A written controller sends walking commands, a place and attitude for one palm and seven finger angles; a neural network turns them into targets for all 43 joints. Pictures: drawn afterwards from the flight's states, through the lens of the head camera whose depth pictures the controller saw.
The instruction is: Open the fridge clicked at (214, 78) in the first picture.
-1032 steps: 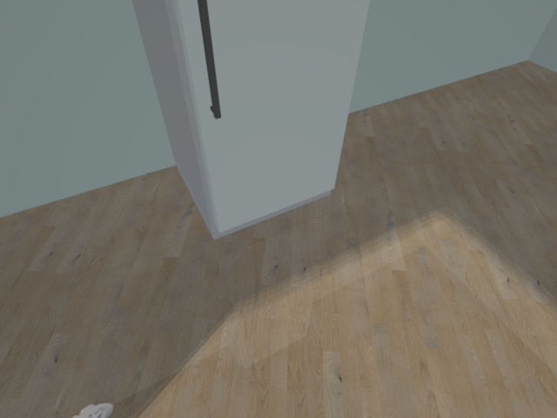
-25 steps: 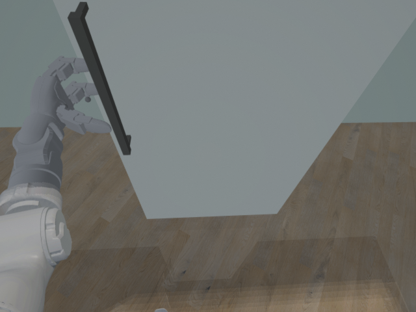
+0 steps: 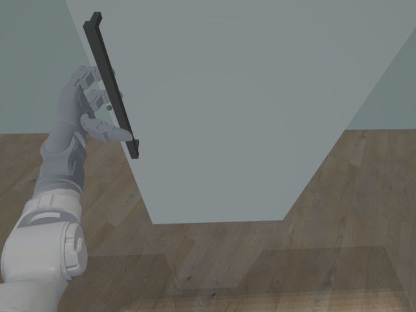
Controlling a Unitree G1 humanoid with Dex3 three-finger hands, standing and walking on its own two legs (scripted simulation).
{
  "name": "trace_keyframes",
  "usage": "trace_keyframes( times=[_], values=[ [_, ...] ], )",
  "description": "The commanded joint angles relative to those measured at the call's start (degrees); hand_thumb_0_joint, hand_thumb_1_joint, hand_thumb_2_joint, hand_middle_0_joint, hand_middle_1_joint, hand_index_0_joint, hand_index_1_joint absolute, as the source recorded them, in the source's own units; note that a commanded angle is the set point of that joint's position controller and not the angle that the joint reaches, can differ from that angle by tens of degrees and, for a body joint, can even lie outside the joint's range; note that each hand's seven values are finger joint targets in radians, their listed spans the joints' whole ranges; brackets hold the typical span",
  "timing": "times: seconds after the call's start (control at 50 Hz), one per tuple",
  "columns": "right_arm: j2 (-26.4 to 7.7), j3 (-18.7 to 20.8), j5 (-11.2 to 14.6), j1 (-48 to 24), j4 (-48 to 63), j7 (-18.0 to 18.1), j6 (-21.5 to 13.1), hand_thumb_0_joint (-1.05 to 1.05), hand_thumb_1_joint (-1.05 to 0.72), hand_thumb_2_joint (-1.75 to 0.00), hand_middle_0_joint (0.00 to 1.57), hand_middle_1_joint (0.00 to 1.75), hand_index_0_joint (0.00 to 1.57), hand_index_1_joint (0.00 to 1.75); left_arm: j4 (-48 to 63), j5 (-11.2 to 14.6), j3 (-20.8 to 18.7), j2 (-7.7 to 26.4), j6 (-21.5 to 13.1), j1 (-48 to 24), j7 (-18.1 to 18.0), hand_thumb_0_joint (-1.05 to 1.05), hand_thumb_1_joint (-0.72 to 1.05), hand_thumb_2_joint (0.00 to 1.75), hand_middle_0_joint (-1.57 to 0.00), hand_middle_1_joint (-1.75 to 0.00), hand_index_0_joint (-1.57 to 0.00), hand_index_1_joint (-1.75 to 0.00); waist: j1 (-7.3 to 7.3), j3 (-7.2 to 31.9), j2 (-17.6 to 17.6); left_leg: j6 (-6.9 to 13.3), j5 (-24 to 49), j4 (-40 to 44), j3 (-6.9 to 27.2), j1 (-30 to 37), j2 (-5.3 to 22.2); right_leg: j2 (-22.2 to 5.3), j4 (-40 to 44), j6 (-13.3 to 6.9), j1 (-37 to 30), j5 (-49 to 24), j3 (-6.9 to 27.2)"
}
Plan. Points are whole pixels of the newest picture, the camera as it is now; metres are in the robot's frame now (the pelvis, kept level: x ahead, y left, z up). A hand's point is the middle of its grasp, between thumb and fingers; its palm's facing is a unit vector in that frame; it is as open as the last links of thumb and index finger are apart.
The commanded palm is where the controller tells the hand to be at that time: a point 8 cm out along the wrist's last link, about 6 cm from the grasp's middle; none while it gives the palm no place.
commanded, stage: slide the fingers in behind the handle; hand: left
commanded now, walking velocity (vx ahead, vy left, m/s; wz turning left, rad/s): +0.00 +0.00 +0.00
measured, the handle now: (120, 101) +0.52 +0.18 +0.10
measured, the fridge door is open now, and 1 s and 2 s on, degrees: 0 0 0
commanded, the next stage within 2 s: grip the handle and tug to test in 1.22 s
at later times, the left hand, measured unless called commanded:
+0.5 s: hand (125, 108) +0.46 +0.15 +0.14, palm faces +0.01 -1.00 +0.00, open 14.0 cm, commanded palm +0.44 +0.21 +0.13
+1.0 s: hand (127, 107) +0.47 +0.15 +0.13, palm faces +0.02 -1.00 +0.00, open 14.0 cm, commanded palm +0.44 +0.20 +0.13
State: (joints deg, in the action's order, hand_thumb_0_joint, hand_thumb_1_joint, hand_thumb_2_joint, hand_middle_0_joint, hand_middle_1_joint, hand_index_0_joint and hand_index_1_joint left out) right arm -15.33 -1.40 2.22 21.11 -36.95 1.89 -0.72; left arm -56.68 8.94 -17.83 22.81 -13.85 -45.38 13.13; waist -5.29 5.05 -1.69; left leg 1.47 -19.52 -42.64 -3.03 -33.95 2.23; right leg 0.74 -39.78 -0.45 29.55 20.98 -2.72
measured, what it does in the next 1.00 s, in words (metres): stands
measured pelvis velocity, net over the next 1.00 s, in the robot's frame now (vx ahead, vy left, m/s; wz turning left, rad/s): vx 0.00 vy -0.01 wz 0.01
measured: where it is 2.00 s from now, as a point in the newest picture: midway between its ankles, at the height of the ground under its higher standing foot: outside the picture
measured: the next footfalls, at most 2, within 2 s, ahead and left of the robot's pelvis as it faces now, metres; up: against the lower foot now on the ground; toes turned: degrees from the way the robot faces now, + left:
none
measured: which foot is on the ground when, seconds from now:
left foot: down 0.00-1.00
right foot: down 0.00-1.00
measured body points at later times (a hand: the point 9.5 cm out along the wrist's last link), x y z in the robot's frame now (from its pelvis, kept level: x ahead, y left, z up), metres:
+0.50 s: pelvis +0.00 -0.01 +0.00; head +0.05 -0.02 +0.45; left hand +0.46 +0.21 +0.14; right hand +0.05 -0.28 -0.12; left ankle +0.01 +0.10 -0.71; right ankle -0.02 -0.12 -0.71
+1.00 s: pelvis +0.00 -0.01 +0.00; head +0.06 -0.01 +0.45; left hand +0.46 +0.20 +0.13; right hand +0.06 -0.28 -0.12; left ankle +0.01 +0.10 -0.71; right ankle -0.02 -0.12 -0.71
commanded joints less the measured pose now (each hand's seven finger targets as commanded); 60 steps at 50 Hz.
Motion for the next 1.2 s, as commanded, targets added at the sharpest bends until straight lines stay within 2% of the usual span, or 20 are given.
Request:
trace_keyframes(
  times=[0.0, 0.04, 0.1, 0.16, 0.24, 0.28, 0.3, 0.34, 0.42, 0.48, 0.52, 0.56, 0.58, 0.7, 0.74, 0.84, 0.88, 0.94, 1.1, 1.18],
  values=[
    [-8.9, 3.5, -0.2, 3.7, 4.9, 0.2, -1.9, 0.00, -0.90, -0.90, 0.20, 0.30, 0.20, 0.30, 14.5, 1.1, -0.6, 10.5, -3.4, -24.7, -1.1, 0.00, -0.50, 0.30, -0.30, -1.20, -0.30, -1.20, 0.33, 21.2, -2.5, 0.0, 21.5, 3.6, 4.6, 20.5, -1.0, 2.1, 3.7, -0.8, -2.2, -21.1, 0.2],
    [-9.1, 3.4, -0.1, 3.8, 4.7, 0.4, -1.7, 0.00, -0.90, -0.90, 0.20, 0.30, 0.20, 0.30, 12.7, 1.0, -0.8, 10.9, -2.9, -25.2, -1.6, 0.00, -0.50, 0.30, -0.30, -1.20, -0.30, -1.20, -0.31, 18.3, 0.7, 0.4, 19.2, 4.0, 4.4, 17.8, -1.1, 2.0, 4.2, -0.6, -2.8, -20.5, 0.3],
    [-8.9, 3.4, 0.0, 3.3, 4.9, 0.4, -1.7, 0.00, -0.90, -0.90, 0.20, 0.30, 0.20, 0.30, 12.9, 0.4, 0.1, 10.1, -2.4, -26.2, -2.3, 0.00, -0.50, 0.30, -0.30, -1.20, -0.30, -1.20, -0.08, 17.4, -0.3, 0.4, 17.1, 4.6, 4.3, 17.4, -1.4, 1.8, 4.5, -0.7, -2.5, -19.4, 0.5],
    [-8.8, 3.5, -0.3, 3.3, 4.6, 0.5, -1.9, 0.00, -0.90, -0.90, 0.20, 0.30, 0.20, 0.30, 14.9, 0.0, -1.5, 11.9, -3.6, -27.0, -3.4, 0.00, -0.50, 0.30, -0.30, -1.20, -0.30, -1.20, 0.24, 19.9, -0.8, 0.4, 17.9, 4.2, 4.3, 18.5, -1.5, 1.7, 4.2, -0.7, -3.6, -20.1, 0.8],
    [-8.5, 3.3, -0.2, 3.3, 4.1, 0.6, -2.1, 0.00, -0.90, -0.90, 0.20, 0.30, 0.20, 0.30, 13.2, -0.1, 0.5, 10.0, -4.6, -29.5, -3.5, 0.00, -0.50, 0.30, -0.30, -1.20, -0.30, -1.20, -0.91, 18.4, -0.2, 0.6, 15.2, 4.2, 4.0, 17.6, -1.6, 1.7, 4.8, -0.6, -3.1, -18.6, 1.0],
    [-8.7, 3.3, -0.2, 3.2, 3.8, 0.7, -2.2, 0.00, -0.90, -0.90, 0.20, 0.30, 0.20, 0.30, 11.3, -0.3, -0.7, 11.3, -4.5, -29.2, -3.5, 0.00, -0.50, 0.30, -0.30, -1.20, -0.30, -1.20, -0.49, 18.5, 0.3, 0.6, 14.0, 4.4, 3.9, 16.6, -1.8, 1.6, 4.8, -0.6, -3.5, -18.5, 1.2],
    [-8.6, 3.2, -0.3, 3.0, 4.1, 0.6, -2.2, 0.00, -0.90, -0.90, 0.20, 0.30, 0.20, 0.30, 12.1, -0.3, 0.0, 10.8, -4.5, -29.8, -3.4, 0.00, -0.50, 0.30, -0.30, -1.20, -0.30, -1.20, -0.43, 19.6, -1.8, 0.6, 14.3, 4.5, 3.7, 16.9, -1.9, 1.5, 4.6, -0.6, -3.9, -19.0, 1.4],
    [-8.7, 3.4, -0.3, 3.5, 4.0, 0.7, -2.2, 0.00, -0.90, -0.90, 0.20, 0.30, 0.20, 0.30, 12.2, -0.3, -1.1, 11.9, -4.7, -28.7, -3.3, 0.00, -0.50, 0.30, -0.30, -1.20, -0.30, -1.20, 0.03, 21.4, -0.2, 0.8, 16.2, 4.0, 3.6, 17.2, -2.0, 1.5, 4.4, -0.6, -5.7, -21.0, 1.5],
    [-8.3, 3.2, -0.1, 3.1, 3.9, 0.6, -2.0, 0.00, -0.90, -0.90, 0.20, 0.30, 0.20, 0.30, 10.2, -0.3, 1.0, 9.5, -4.1, -29.4, -2.9, 0.00, -0.50, 0.30, -0.30, -1.20, -0.30, -1.20, -0.81, 18.1, -0.9, 0.8, 13.9, 4.4, 3.1, 15.4, -2.1, 1.4, 5.1, -0.4, -4.6, -20.3, 1.7],
    [-8.6, 3.3, -0.2, 3.6, 3.9, 0.7, -2.0, 0.00, -0.90, -0.90, 0.20, 0.30, 0.20, 0.30, 9.5, 0.1, -1.5, 12.0, -4.1, -29.1, -3.3, 0.00, -0.50, 0.30, -0.30, -1.20, -0.30, -1.20, -0.51, 18.9, 1.8, 1.2, 13.6, 4.4, 2.9, 14.0, -2.2, 1.4, 5.3, -0.2, -6.3, -21.0, 2.1],
    [-8.5, 3.3, -0.1, 3.5, 4.3, 0.7, -1.8, 0.00, -0.90, -0.90, 0.20, 0.30, 0.20, 0.30, 10.6, 0.1, -1.6, 12.3, -4.2, -29.2, -3.3, 0.00, -0.50, 0.30, -0.30, -1.20, -0.30, -1.20, -0.17, 19.4, 0.8, 1.1, 13.7, 4.6, 2.7, 13.7, -2.4, 1.3, 5.1, -0.2, -7.3, -21.7, 2.3],
    [-8.2, 3.2, -0.1, 3.3, 4.2, 0.5, -2.0, 0.00, -0.90, -0.90, 0.20, 0.30, 0.20, 0.30, 10.4, -0.1, 1.1, 9.2, -4.5, -29.3, -3.1, 0.00, -0.50, 0.30, -0.30, -1.20, -0.30, -1.20, -0.92, 18.9, -0.2, 1.2, 13.2, 4.3, 2.5, 14.4, -2.4, 1.3, 5.4, -0.1, -5.8, -21.1, 2.3],
    [-8.4, 3.4, -0.1, 3.8, 3.8, 0.6, -1.9, 0.00, -0.90, -0.90, 0.20, 0.30, 0.20, 0.30, 10.2, -0.4, -0.3, 11.1, -4.8, -29.7, -3.2, 0.00, -0.50, 0.30, -0.30, -1.20, -0.30, -1.20, -0.82, 18.8, 0.4, 1.2, 13.1, 4.2, 2.8, 14.1, -2.3, 1.3, 5.4, -0.1, -5.6, -20.6, 2.3],
    [-8.4, 3.6, -0.1, 3.8, 3.6, 0.5, -2.0, 0.00, -0.90, -0.90, 0.20, 0.30, 0.20, 0.30, 11.3, 0.3, 0.1, 10.1, -5.1, -29.6, -3.2, 0.00, -0.50, 0.30, -0.30, -1.20, -0.30, -1.20, -0.67, 20.8, 0.4, 1.1, 14.7, 4.1, 2.7, 15.6, -2.3, 1.4, 5.3, -0.1, -6.7, -22.4, 2.3],
    [-8.2, 3.5, -0.2, 4.0, 3.5, 0.4, -2.1, 0.00, -0.90, -0.90, 0.20, 0.30, 0.20, 0.30, 11.7, 0.1, 2.3, 7.7, -5.1, -30.2, -3.3, 0.00, -0.50, 0.30, -0.30, -1.20, -0.30, -1.20, -1.13, 19.8, -0.7, 1.1, 15.1, 4.1, 3.0, 16.3, -2.3, 1.4, 5.1, -0.4, -5.2, -21.7, 1.8],
    [-8.4, 3.6, -0.2, 4.1, 3.2, 0.4, -1.8, 0.00, -0.90, -0.90, 0.20, 0.30, 0.20, 0.30, 10.0, -0.2, 1.8, 8.3, -4.5, -30.3, -3.7, 0.00, -0.50, 0.30, -0.30, -1.20, -0.30, -1.20, -1.52, 18.2, 1.4, 1.2, 14.6, 4.2, 3.2, 15.4, -2.2, 1.5, 5.3, -0.3, -4.7, -21.2, 1.7],
    [-8.3, 3.6, -0.2, 4.0, 3.1, 0.4, -1.9, 0.00, -0.90, -0.90, 0.20, 0.30, 0.20, 0.30, 10.3, -0.2, 1.7, 8.0, -4.6, -30.6, -3.9, 0.00, -0.50, 0.30, -0.30, -1.20, -0.30, -1.20, -1.17, 19.3, -0.8, 1.0, 15.5, 4.1, 3.2, 16.7, -2.1, 1.5, 5.1, -0.4, -4.1, -21.5, 1.7],
    [-8.6, 3.7, -0.5, 4.4, 3.4, 0.3, -1.9, 0.00, -0.90, -0.90, 0.20, 0.30, 0.20, 0.30, 11.6, 0.1, -0.2, 9.8, -5.2, -29.2, -4.1, 0.00, -0.50, 0.30, -0.30, -1.20, -0.30, -1.20, -0.27, 22.5, 0.4, 0.9, 18.5, 3.8, 3.4, 17.7, -2.1, 1.6, 4.3, -0.5, -6.3, -24.0, 1.6],
    [-8.2, 3.5, -0.4, 3.5, 3.6, 0.1, -1.6, 0.00, -0.90, -0.90, 0.20, 0.30, 0.20, 0.30, 11.7, -0.4, 1.0, 8.5, -5.1, -29.4, -4.2, 0.00, -0.50, 0.30, -0.30, -1.20, -0.30, -1.20, -0.59, 19.7, -1.6, 0.6, 18.8, 4.0, 3.4, 17.9, -1.9, 1.7, 4.3, -0.6, -4.2, -23.4, 1.2],
    [-8.2, 3.7, -0.4, 3.6, 3.8, -0.1, -1.5, 0.00, -0.90, -0.90, 0.20, 0.30, 0.20, 0.30, 13.8, -0.1, 1.0, 7.8, -5.0, -27.4, -4.4, 0.00, -0.50, 0.30, -0.30, -1.20, -0.30, -1.20, -0.04, 22.3, -1.9, 0.4, 21.9, 3.6, 3.8, 20.2, -1.6, 1.9, 3.7, -0.7, -4.4, -24.5, 0.9]
  ],
)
